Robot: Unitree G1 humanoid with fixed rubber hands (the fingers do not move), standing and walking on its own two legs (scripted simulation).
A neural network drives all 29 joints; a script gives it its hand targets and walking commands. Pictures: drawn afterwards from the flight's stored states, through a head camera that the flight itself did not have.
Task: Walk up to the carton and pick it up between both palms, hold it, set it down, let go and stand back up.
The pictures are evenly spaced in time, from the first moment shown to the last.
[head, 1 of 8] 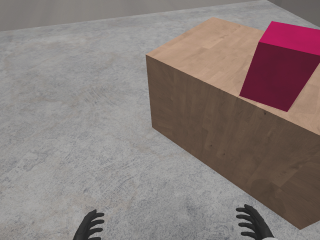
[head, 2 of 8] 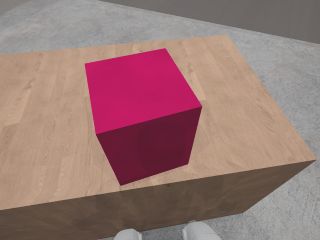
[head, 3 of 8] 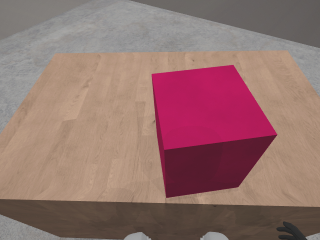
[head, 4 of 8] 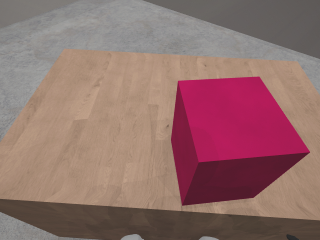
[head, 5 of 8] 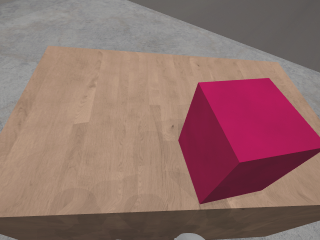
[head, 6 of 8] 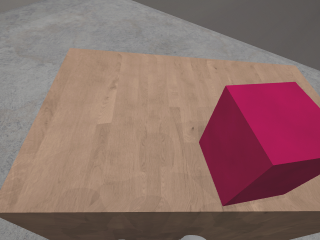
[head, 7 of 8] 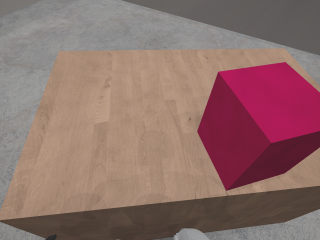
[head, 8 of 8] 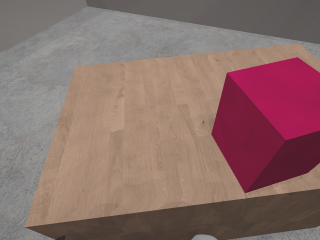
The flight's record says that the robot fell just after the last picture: no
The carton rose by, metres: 0.00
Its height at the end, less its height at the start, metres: +0.00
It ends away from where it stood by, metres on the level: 0.00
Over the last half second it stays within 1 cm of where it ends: yes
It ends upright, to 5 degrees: yes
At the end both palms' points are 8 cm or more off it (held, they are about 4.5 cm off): yes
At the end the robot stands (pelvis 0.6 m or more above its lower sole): yes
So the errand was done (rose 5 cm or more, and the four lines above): no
